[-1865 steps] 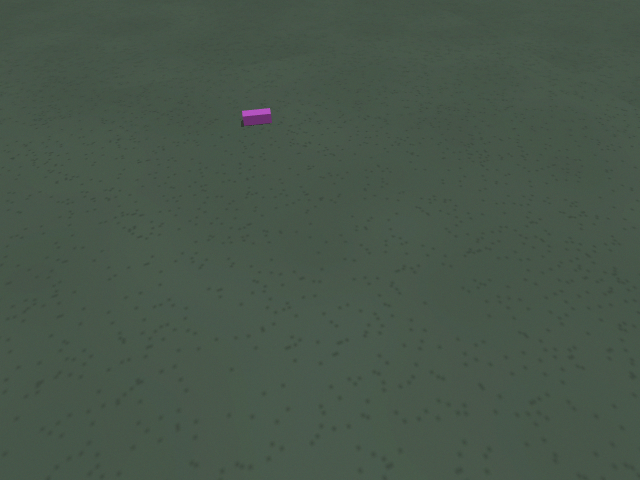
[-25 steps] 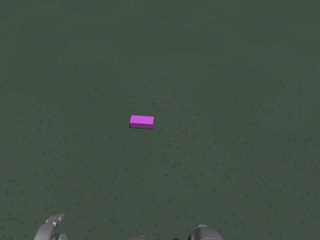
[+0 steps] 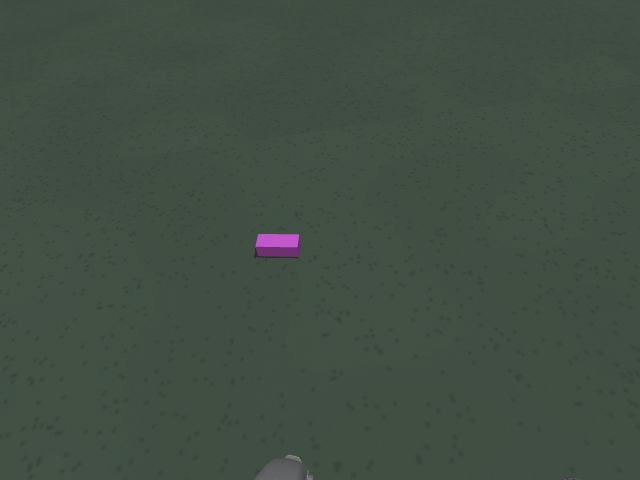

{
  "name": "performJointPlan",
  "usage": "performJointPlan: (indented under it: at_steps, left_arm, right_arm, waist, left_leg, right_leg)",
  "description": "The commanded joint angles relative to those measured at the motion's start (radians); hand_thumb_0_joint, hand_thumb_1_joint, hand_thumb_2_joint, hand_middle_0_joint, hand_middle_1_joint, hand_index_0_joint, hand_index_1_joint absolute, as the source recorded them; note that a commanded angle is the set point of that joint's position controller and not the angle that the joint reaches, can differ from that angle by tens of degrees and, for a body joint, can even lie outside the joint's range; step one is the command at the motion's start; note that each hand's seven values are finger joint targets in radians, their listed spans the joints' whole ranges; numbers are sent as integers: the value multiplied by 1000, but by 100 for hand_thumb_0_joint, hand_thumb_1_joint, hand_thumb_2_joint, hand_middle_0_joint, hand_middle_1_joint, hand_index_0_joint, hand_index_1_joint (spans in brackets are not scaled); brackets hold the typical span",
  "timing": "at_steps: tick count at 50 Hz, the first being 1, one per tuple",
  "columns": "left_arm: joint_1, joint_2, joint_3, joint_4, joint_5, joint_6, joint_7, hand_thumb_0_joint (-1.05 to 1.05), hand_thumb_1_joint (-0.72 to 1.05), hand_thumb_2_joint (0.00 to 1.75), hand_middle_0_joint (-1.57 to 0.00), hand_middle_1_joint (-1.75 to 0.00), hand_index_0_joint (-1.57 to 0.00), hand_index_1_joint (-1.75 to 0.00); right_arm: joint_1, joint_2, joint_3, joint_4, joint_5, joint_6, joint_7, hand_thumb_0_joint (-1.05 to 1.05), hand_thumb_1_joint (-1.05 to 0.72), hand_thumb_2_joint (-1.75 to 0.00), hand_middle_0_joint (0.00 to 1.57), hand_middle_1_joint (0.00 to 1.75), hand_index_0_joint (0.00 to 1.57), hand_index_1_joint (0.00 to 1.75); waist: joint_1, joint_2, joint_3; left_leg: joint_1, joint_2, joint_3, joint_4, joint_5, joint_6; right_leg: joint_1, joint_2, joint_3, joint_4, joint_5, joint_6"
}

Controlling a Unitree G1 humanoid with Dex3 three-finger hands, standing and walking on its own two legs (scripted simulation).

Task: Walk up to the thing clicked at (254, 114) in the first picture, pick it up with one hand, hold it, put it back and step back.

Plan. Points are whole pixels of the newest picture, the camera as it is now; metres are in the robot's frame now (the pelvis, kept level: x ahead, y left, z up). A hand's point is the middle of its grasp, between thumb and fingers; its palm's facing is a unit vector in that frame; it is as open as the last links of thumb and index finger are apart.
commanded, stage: step back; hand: left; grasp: from above
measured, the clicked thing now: (278, 245) +1.07 +0.28 -0.73
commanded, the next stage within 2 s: stand in 1.00 s
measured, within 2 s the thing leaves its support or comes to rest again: neither
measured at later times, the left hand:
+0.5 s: hand out of the picture +0.06 +0.27 -0.14, palm faces +0.07 -0.92 -0.39, open 7.4 cm
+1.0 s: hand out of the picture +0.10 +0.29 -0.15, palm faces +0.07 -0.93 -0.36, open 7.4 cm
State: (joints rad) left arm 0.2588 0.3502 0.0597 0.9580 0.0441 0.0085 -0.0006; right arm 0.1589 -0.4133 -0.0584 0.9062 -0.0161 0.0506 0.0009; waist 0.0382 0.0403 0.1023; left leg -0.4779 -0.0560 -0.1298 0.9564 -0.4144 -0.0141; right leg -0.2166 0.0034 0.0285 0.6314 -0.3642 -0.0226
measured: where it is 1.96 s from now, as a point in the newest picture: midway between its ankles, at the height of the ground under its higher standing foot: outside the picture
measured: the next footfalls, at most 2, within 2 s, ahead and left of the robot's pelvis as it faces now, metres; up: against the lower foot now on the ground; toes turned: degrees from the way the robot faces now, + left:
left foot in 0.16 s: +0.04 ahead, +0.15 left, +0.00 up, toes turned +2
left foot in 0.68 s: +0.10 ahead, +0.16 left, +0.00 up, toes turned +6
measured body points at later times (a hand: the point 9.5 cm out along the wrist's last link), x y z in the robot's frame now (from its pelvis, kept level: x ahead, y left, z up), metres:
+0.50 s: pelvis +0.00 +0.00 +0.00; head +0.00 -0.01 +0.45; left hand +0.05 +0.32 -0.11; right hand +0.08 -0.31 -0.13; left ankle -0.01 +0.14 -0.71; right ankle +0.02 -0.11 -0.73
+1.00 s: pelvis +0.04 +0.02 +0.01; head +0.06 +0.03 +0.46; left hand +0.09 +0.34 -0.12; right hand +0.19 -0.25 -0.12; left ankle +0.06 +0.15 -0.73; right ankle +0.02 -0.11 -0.73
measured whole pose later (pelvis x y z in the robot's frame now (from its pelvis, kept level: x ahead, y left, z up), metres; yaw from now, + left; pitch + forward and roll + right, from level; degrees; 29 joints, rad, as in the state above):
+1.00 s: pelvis +0.04 +0.02 +0.01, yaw +3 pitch -3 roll -1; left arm 0.12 0.37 0.02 1.07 0.01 -0.02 0.00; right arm 0.02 -0.33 -0.02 1.07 -0.01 -0.01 0.00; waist 0.02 0.01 0.09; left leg -0.26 0.04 0.03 0.54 -0.24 -0.01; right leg -0.15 -0.01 0.00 0.51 -0.32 0.02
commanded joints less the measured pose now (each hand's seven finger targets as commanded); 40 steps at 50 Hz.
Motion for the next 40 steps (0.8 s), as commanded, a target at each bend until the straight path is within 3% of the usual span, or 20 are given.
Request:
performJointPlan:
  at_steps: [1,4,7,8,9,10,11,14,17,20,22,23,27,31,33,34,35,36,38,40]
  left_arm:
    - [-84,293,81,-103,3,-57,19,0,90,90,-20,-30,-20,-30]
    - [-62,311,87,-95,5,-49,12,0,90,90,-20,-30,-20,-30]
    - [-86,293,65,-101,-5,-30,2,0,90,90,-20,-30,-20,-30]
    - [-75,249,48,-100,-6,-27,0,0,90,90,-20,-30,-20,-30]
    - [-94,202,32,-102,-20,-28,-2,0,90,90,-20,-30,-20,-30]
    - [-138,217,42,-99,-29,-26,0,0,90,90,-20,-30,-20,-30]
    - [-154,268,54,-101,-19,-28,2,0,90,90,-20,-30,-20,-30]
    - [-104,241,49,-77,-27,-39,-6,0,90,90,-20,-30,-20,-30]
    - [-69,230,56,-41,-22,-47,-13,0,90,90,-20,-30,-20,-30]
    - [26,223,65,3,-9,-60,4,0,90,90,-20,-30,-20,-30]
    - [18,375,98,-16,2,-68,14,0,90,90,-20,-30,-20,-30]
    - [-50,382,99,-47,-1,-70,12,0,90,90,-20,-30,-20,-30]
    - [-116,286,69,-55,-11,-86,16,0,90,90,-20,-30,-20,-30]
    - [-143,278,50,-56,-27,-72,13,0,90,90,-20,-30,-20,-30]
    - [-150,251,33,-61,-36,-57,14,0,90,90,-20,-30,-20,-30]
    - [-138,219,19,-69,-40,-52,13,0,90,90,-20,-30,-20,-30]
    - [-126,187,10,-66,-54,-42,13,0,90,90,-20,-30,-20,-30]
    - [-114,220,21,-38,-58,-29,18,0,90,90,-20,-30,-20,-30]
    - [-112,211,15,-8,-41,-32,19,0,90,90,-20,-30,-20,-30]
    - [-80,234,15,24,-36,-47,19,0,90,90,-20,-30,-20,-30]
  right_arm:
    - [-20,-165,-42,-49,-11,-42,2,0,-90,-90,20,30,20,30]
    - [-56,-152,-39,-49,-20,-59,15,0,-90,-90,20,30,20,30]
    - [29,-140,-49,0,-14,-78,12,0,-90,-90,20,30,20,30]
    - [64,-152,-57,16,-19,-88,7,0,-90,-90,20,30,20,30]
    - [93,-206,-69,22,-23,-93,1,0,-90,-90,20,30,20,30]
    - [103,-286,-81,23,-21,-93,4,0,-90,-90,20,30,20,30]
    - [100,-302,-87,15,-19,-97,6,0,-90,-90,20,30,20,30]
    - [45,-244,-67,4,-23,-105,-2,0,-90,-90,20,30,20,30]
    - [21,-224,-64,-6,-26,-93,5,0,-90,-90,20,30,20,30]
    - [-27,-156,-39,-19,-6,-68,6,0,-90,-90,20,30,20,30]
    - [-37,-105,-23,-38,-7,-65,-10,0,-90,-90,20,30,20,30]
    - [-14,-171,-45,-19,-11,-66,-16,0,-90,-90,20,30,20,30]
    - [55,-141,-34,32,-4,-83,-4,0,-90,-90,20,30,20,30]
    - [47,-111,-30,45,-9,-86,0,0,-90,-90,20,30,20,30]
    - [71,-120,-39,68,-14,-90,-8,0,-90,-90,20,30,20,30]
    - [60,-157,-48,64,-19,-94,-14,0,-90,-90,20,30,20,30]
    - [5,-204,-49,44,-18,-97,-17,0,-90,-90,20,30,20,30]
    - [-29,-248,-53,36,-7,-94,-15,0,-90,-90,20,30,20,30]
    - [-81,-220,-41,47,-9,-84,-14,0,-90,-90,20,30,20,30]
    - [-127,-178,-25,50,-4,-79,-14,0,-90,-90,20,30,20,30]
  waist:
    - [7,-190,-34]
    - [34,-238,-3]
    - [-17,-200,-38]
    - [-35,-146,-76]
    - [-55,6,-108]
    - [-69,92,-91]
    - [-83,65,-54]
    - [-43,96,-13]
    - [-46,132,-52]
    - [34,41,-78]
    - [52,-222,-46]
    - [27,-143,16]
    - [-16,-148,-32]
    - [-31,-197,-83]
    - [-54,-141,-117]
    - [-49,-44,-152]
    - [-29,56,-169]
    - [-25,75,-174]
    - [-8,64,-143]
    - [4,66,-156]
  left_leg:
    - [-10,24,13,-50,-18,-16]
    - [30,40,83,-273,-81,-12]
    - [297,9,156,-541,64,13]
    - [404,26,104,-577,99,30]
    - [455,189,-179,-631,-50,92]
    - [349,342,-402,-715,-346,205]
    - [298,382,-445,-737,-333,262]
    - [287,309,-280,-685,-120,217]
    - [204,259,-168,-641,-28,188]
    - [-5,174,-28,-431,-44,103]
    - [-164,10,40,-64,-168,25]
    - [-112,59,-27,9,-161,21]
    - [-3,93,10,-107,-32,16]
    - [191,70,157,-367,89,15]
    - [319,64,149,-510,328,33]
    - [387,161,32,-519,456,59]
    - [338,295,-149,-573,409,135]
    - [255,357,-185,-575,348,226]
    - [212,327,-132,-569,308,195]
    - [202,243,-25,-499,347,108]
  right_leg:
    - [-18,-213,221,-286,-126,-135]
    - [6,-243,239,-309,-227,-151]
    - [-88,-210,158,-208,-80,-116]
    - [-129,-171,99,-103,29,-89]
    - [-254,-83,23,16,-20,-27]
    - [-280,-4,-61,165,-191,-6]
    - [-281,-30,14,267,-224,-9]
    - [-280,-66,27,211,-157,-10]
    - [-108,-23,-44,60,-101,5]
    - [207,14,-56,-201,54,-9]
    - [120,-381,526,-443,-360,-168]
    - [7,-440,569,-435,-346,-238]
    - [43,-289,219,-301,199,-166]
    - [10,-240,72,-164,551,-126]
    - [-30,-189,32,-52,535,-66]
    - [-86,-143,10,3,422,-30]
    - [-98,-46,-28,61,179,12]
    - [-23,-26,-39,66,-60,5]
    - [25,-37,-22,-30,-43,-7]
    - [73,-72,22,-132,162,-16]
